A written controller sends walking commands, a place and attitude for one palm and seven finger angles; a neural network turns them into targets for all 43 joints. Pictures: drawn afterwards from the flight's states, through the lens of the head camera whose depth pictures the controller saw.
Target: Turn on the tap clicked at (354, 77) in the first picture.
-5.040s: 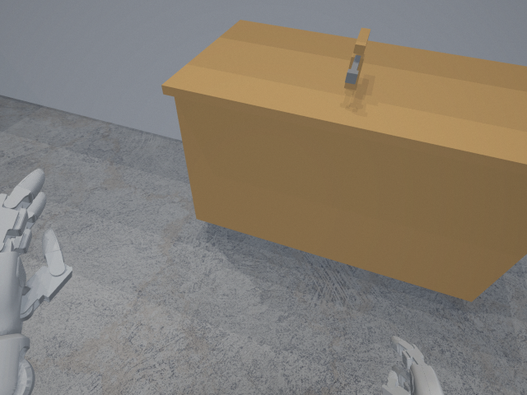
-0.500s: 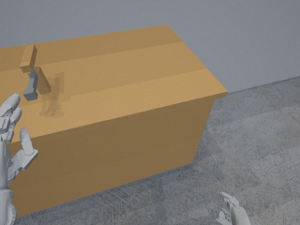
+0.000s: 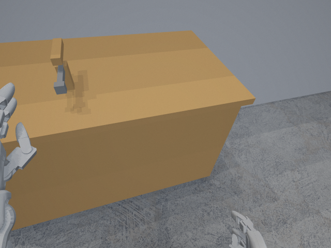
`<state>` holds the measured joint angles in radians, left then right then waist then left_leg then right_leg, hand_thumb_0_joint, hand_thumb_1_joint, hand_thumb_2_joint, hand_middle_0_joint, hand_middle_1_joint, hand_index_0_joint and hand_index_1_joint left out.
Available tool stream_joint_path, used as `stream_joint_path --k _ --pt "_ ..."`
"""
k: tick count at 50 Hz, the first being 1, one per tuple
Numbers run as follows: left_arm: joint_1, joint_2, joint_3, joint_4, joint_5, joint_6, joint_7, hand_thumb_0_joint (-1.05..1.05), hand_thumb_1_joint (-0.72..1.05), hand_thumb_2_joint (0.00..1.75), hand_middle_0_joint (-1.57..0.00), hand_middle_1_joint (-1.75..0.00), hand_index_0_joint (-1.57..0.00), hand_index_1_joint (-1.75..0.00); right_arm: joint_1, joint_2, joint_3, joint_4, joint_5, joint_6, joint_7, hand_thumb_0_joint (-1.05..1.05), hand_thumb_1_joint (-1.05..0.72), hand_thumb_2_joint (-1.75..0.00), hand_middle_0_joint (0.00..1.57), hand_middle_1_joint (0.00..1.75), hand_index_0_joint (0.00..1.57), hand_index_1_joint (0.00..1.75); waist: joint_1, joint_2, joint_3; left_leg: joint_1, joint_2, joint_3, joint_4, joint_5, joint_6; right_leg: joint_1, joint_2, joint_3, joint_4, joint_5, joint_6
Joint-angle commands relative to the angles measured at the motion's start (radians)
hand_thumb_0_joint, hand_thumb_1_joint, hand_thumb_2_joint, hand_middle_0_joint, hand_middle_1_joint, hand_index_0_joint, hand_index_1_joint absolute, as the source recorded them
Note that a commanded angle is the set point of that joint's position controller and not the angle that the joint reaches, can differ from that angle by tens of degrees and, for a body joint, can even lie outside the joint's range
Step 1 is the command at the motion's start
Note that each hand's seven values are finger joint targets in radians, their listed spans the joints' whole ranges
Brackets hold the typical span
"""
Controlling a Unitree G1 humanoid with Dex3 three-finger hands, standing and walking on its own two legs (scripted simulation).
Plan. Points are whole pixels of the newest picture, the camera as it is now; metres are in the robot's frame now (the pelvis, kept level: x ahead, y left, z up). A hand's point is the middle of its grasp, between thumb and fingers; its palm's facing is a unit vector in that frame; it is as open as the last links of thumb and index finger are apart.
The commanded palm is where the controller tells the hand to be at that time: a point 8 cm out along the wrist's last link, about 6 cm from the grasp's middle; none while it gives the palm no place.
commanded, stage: come to a stop and stand still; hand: left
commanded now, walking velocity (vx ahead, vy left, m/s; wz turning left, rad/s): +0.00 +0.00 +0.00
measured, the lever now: (60, 87) +0.49 +0.38 +0.09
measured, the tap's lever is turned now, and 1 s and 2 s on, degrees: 0 0 0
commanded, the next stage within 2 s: look again from close up in 1.54 s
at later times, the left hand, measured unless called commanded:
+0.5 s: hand (15, 179) +0.16 +0.27 +0.18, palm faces +0.46 -0.81 -0.35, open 7.4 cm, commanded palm +0.10 +0.29 +0.18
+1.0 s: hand out of the picture +0.14 +0.30 +0.17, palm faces +0.44 -0.80 -0.40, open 7.4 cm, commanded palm +0.09 +0.32 +0.18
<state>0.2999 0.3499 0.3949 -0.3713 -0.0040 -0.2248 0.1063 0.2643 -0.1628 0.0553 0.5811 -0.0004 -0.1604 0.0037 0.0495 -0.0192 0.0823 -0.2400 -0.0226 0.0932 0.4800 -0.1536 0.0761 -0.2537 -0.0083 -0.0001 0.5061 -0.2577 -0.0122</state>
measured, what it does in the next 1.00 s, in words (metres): steps on the spot: right foot, then left foot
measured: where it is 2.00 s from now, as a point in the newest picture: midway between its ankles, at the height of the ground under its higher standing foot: outside the picture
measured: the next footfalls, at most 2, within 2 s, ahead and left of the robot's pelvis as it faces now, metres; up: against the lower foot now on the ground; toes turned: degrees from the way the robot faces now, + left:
right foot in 0.52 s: +0.02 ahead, -0.07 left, +0.00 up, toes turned +2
left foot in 0.76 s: +0.00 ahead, +0.14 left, +0.00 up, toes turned +3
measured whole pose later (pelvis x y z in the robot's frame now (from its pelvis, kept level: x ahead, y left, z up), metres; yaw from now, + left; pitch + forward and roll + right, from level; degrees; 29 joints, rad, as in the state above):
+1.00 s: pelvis -0.07 +0.04 +0.01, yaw +1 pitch -2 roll +0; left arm 0.41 0.37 0.37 -0.41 -0.02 -0.20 0.12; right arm 0.24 -0.18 0.03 0.60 0.00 -0.14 -0.04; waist 0.02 -0.01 0.04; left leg -0.21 -0.02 0.03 0.44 -0.20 0.03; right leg -0.25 0.02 0.01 0.45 -0.16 -0.02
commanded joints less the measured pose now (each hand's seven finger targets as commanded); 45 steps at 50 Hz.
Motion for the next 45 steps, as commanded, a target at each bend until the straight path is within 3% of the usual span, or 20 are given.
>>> stream_joint_path --k 1,6,12,16,18,19,20,21,24,25,26,27,28,31,33,35,38,39,41,45 --pt "-0.122 0.112 -0.001 -0.172 0.014 -0.044 0.006 0.00 0.90 0.90 -0.20 -0.30 -0.20 -0.30 -0.140 -0.153 -0.065 -0.168 0.002 -0.057 -0.013 0.00 -0.90 -0.90 0.20 0.30 0.20 0.30 -0.013 0.095 -0.091 -0.181 0.157 -0.172 -0.312 -0.542 -0.047 0.143 0.034 -0.013 -0.018 -0.081 -0.008" --pt "-0.134 0.151 0.027 -0.172 0.012 -0.029 0.009 0.00 0.90 0.90 -0.20 -0.30 -0.20 -0.30 -0.155 -0.143 -0.066 -0.172 -0.009 -0.027 -0.021 0.00 -0.90 -0.90 0.20 0.30 0.20 0.30 -0.009 0.045 -0.082 -0.138 0.094 -0.098 -0.234 -0.475 -0.069 0.083 0.026 0.038 -0.133 -0.142 -0.019" --pt "-0.124 0.177 0.053 -0.265 -0.007 -0.029 0.004 0.00 0.90 0.90 -0.20 -0.30 -0.20 -0.30 -0.120 -0.138 -0.072 -0.153 -0.015 -0.008 -0.031 0.00 -0.90 -0.90 0.20 0.30 0.20 0.30 -0.034 -0.038 -0.133 0.156 -0.010 -0.045 0.083 -0.238 -0.087 -0.238 -0.075 0.186 -0.313 -0.347 -0.073" --pt "-0.145 0.170 0.044 -0.279 -0.007 -0.028 0.005 0.00 0.90 0.90 -0.20 -0.30 -0.20 -0.30 -0.108 -0.159 -0.086 -0.149 0.000 -0.001 -0.036 0.00 -0.90 -0.90 0.20 0.30 0.20 0.30 -0.048 0.083 -0.142 0.126 0.047 -0.159 -0.087 -0.413 -0.089 -0.214 0.012 0.063 -0.113 -0.283 -0.019" --pt "-0.160 0.187 0.063 -0.305 -0.010 -0.016 0.004 0.00 0.90 0.90 -0.20 -0.30 -0.20 -0.30 -0.152 -0.151 -0.087 -0.179 0.014 -0.013 -0.039 0.00 -0.90 -0.90 0.20 0.30 0.20 0.30 -0.029 0.332 -0.125 -0.158 0.178 -0.308 -0.454 -0.705 -0.075 0.026 0.125 -0.050 0.306 -0.183 0.024" --pt "-0.152 0.181 0.074 -0.273 -0.007 -0.011 0.005 0.00 0.90 0.90 -0.20 -0.30 -0.20 -0.30 -0.143 -0.146 -0.100 -0.181 0.013 -0.015 -0.035 0.00 -0.90 -0.90 0.20 0.30 0.20 0.30 -0.023 0.340 -0.115 -0.259 0.213 -0.317 -0.486 -0.704 -0.064 0.086 0.131 -0.045 0.447 -0.156 0.022" --pt "-0.115 0.152 0.049 -0.241 -0.008 -0.007 0.002 0.00 0.90 0.90 -0.20 -0.30 -0.20 -0.30 -0.130 -0.133 -0.098 -0.174 0.012 -0.016 -0.024 0.00 -0.90 -0.90 0.20 0.30 0.20 0.30 -0.024 0.265 -0.098 -0.247 0.198 -0.275 -0.467 -0.609 -0.055 0.085 0.115 -0.046 0.430 -0.169 0.014" --pt "-0.069 0.151 0.050 -0.232 -0.009 -0.006 0.005 0.00 0.90 0.90 -0.20 -0.30 -0.20 -0.30 -0.135 -0.141 -0.096 -0.170 0.010 -0.019 -0.016 0.00 -0.90 -0.90 0.20 0.30 0.20 0.30 -0.016 0.191 -0.104 -0.183 0.181 -0.238 -0.432 -0.533 -0.043 0.085 0.093 -0.068 0.303 -0.178 0.004" --pt "0.027 0.176 0.063 -0.279 -0.010 -0.004 0.011 0.00 0.90 0.90 -0.20 -0.30 -0.20 -0.30 -0.171 -0.147 -0.087 -0.191 -0.012 -0.013 -0.010 0.00 -0.90 -0.90 0.20 0.30 0.20 0.30 -0.003 0.191 -0.147 -0.160 0.137 -0.157 -0.350 -0.468 -0.097 0.241 0.075 -0.108 -0.051 -0.159 -0.030" --pt "0.028 0.206 0.085 -0.299 -0.009 -0.004 0.011 0.00 0.90 0.90 -0.20 -0.30 -0.20 -0.30 -0.180 -0.148 -0.088 -0.196 -0.022 -0.003 -0.009 0.00 -0.90 -0.90 0.20 0.30 0.20 0.30 0.002 0.119 -0.126 -0.184 0.095 -0.101 -0.238 -0.406 -0.107 0.249 0.033 -0.035 -0.171 -0.161 -0.041" --pt "0.021 0.227 0.097 -0.313 -0.008 -0.009 0.008 0.00 0.90 0.90 -0.20 -0.30 -0.20 -0.30 -0.171 -0.143 -0.088 -0.191 -0.022 0.009 -0.011 0.00 -0.90 -0.90 0.20 0.30 0.20 0.30 -0.003 -0.058 -0.114 -0.140 0.004 -0.009 0.066 -0.291 -0.112 0.113 -0.098 0.162 -0.318 -0.227 -0.084" --pt "-0.021 0.254 0.119 -0.348 -0.015 -0.017 0.010 0.00 0.90 0.90 -0.20 -0.30 -0.20 -0.30 -0.183 -0.152 -0.084 -0.181 -0.022 0.017 -0.012 0.00 -0.90 -0.90 0.20 0.30 0.20 0.30 -0.003 -0.165 -0.095 -0.087 -0.021 -0.045 0.409 -0.191 -0.107 -0.121 -0.283 0.395 -0.423 -0.302 -0.165" --pt "-0.058 0.207 0.083 -0.332 -0.021 -0.010 0.009 0.00 0.90 0.90 -0.20 -0.30 -0.20 -0.30 -0.170 -0.141 -0.077 -0.166 -0.012 0.011 -0.010 0.00 -0.90 -0.90 0.20 0.30 0.20 0.30 -0.017 -0.216 -0.110 -0.160 -0.024 -0.108 0.547 -0.189 -0.115 -0.148 -0.334 0.476 -0.435 -0.416 -0.201" --pt "-0.012 0.165 0.052 -0.223 -0.025 0.003 0.024 0.00 0.90 0.90 -0.20 -0.30 -0.20 -0.30 -0.131 -0.139 -0.070 -0.123 -0.005 -0.005 -0.033 0.00 -0.90 -0.90 0.20 0.30 0.20 0.30 -0.036 -0.046 -0.085 -0.184 0.025 -0.092 0.442 -0.176 -0.103 -0.111 -0.243 0.298 -0.364 -0.345 -0.171" --pt "-0.051 0.178 0.051 -0.230 -0.015 -0.005 0.043 0.00 0.90 0.90 -0.20 -0.30 -0.20 -0.30 -0.140 -0.142 -0.069 -0.108 -0.005 -0.028 -0.047 0.00 -0.90 -0.90 0.20 0.30 0.20 0.30 -0.027 -0.027 -0.101 -0.141 0.039 -0.079 0.195 -0.205 -0.082 -0.012 -0.228 0.262 -0.306 -0.197 -0.148" --pt "-0.041 0.160 0.043 -0.226 -0.012 -0.013 0.052 0.00 0.90 0.90 -0.20 -0.30 -0.20 -0.30 -0.102 -0.139 -0.067 -0.097 -0.008 -0.045 -0.052 0.00 -0.90 -0.90 0.20 0.30 0.20 0.30 -0.023 -0.008 -0.150 0.028 0.000 -0.048 -0.044 -0.139 -0.064 -0.006 -0.146 0.181 -0.244 -0.175 -0.090" --pt "-0.047 0.181 0.049 -0.290 -0.023 -0.025 0.047 0.00 0.90 0.90 -0.20 -0.30 -0.20 -0.30 -0.110 -0.176 -0.093 -0.127 0.002 -0.059 -0.054 0.00 -0.90 -0.90 0.20 0.30 0.20 0.30 -0.018 0.080 -0.177 0.128 0.101 -0.145 -0.137 0.049 -0.040 0.010 -0.020 0.092 -0.101 -0.013 -0.013" --pt "-0.005 0.186 0.061 -0.280 -0.029 -0.027 0.038 0.00 0.90 0.90 -0.20 -0.30 -0.20 -0.30 -0.120 -0.178 -0.094 -0.127 0.006 -0.052 -0.055 0.00 -0.90 -0.90 0.20 0.30 0.20 0.30 -0.011 0.073 -0.185 0.101 0.117 -0.153 -0.142 -0.013 -0.039 0.017 -0.023 0.094 -0.112 -0.052 0.003" --pt "-0.016 0.174 0.057 -0.320 -0.023 -0.038 0.031 0.00 0.90 0.90 -0.20 -0.30 -0.20 -0.30 -0.154 -0.156 -0.068 -0.137 0.006 -0.041 -0.053 0.00 -0.90 -0.90 0.20 0.30 0.20 0.30 -0.021 0.230 -0.107 -0.078 0.153 -0.256 -0.299 -0.290 -0.024 0.076 0.017 0.031 -0.025 -0.077 0.010" --pt "0.038 0.166 0.072 -0.251 -0.013 -0.041 0.034 0.00 0.90 0.90 -0.20 -0.30 -0.20 -0.30 -0.136 -0.155 -0.077 -0.139 0.004 -0.034 -0.052 0.00 -0.90 -0.90 0.20 0.30 0.20 0.30 -0.017 0.115 -0.123 -0.149 0.154 -0.225 -0.270 -0.301 -0.016 0.178 0.014 0.018 -0.044 0.015 0.012"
